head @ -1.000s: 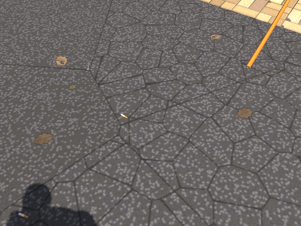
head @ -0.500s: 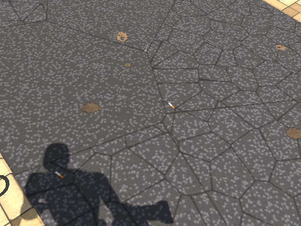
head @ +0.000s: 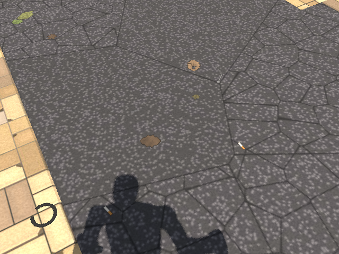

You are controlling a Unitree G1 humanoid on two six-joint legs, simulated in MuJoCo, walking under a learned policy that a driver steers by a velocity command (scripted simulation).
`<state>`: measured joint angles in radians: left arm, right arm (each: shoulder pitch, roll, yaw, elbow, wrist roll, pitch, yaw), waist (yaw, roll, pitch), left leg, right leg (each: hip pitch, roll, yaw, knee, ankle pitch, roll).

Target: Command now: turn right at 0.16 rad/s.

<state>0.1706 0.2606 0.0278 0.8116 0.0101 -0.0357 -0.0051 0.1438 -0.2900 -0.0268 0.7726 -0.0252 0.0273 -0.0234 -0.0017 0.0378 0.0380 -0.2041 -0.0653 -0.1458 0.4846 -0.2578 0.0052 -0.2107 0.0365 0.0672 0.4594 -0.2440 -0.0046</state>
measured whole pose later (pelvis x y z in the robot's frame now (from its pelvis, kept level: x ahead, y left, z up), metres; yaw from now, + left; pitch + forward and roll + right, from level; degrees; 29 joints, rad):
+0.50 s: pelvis +0.09 -0.06 -0.01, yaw -16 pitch +2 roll +2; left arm 0.09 0.31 0.03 0.64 -0.03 -0.03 -0.06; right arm 0.37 -0.33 -0.07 0.80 0.02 -0.05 -0.01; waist -0.10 -0.01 0.03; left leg 0.05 0.05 0.12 0.31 -0.38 -0.06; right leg -0.54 -0.07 -0.02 0.70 -0.24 -0.01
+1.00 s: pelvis +0.32 -0.19 -0.01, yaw -18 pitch +2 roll -1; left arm 0.33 0.30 0.04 0.77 0.00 -0.07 0.00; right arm 0.14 -0.27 -0.03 0.70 0.02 -0.08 0.06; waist 0.06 0.05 0.02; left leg -0.65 0.05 0.00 0.57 0.10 0.03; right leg 0.10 0.09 -0.05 0.19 -0.33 -0.07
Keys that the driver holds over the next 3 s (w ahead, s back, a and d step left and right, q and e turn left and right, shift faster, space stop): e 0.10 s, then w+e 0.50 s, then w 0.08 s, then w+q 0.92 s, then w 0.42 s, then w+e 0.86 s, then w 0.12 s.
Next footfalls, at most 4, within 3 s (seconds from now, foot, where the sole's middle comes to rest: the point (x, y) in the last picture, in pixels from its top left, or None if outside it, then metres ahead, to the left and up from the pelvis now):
0.54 right None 0.20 -0.22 -0.78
1.08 left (225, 230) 0.58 -0.16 -0.78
1.54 right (278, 180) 0.81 -0.43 -0.78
2.04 left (210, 139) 1.05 -0.14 -0.78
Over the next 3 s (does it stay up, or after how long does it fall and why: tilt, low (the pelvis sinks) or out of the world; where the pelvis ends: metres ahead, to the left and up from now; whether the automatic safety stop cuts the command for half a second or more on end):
stays up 1.41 -0.31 0.00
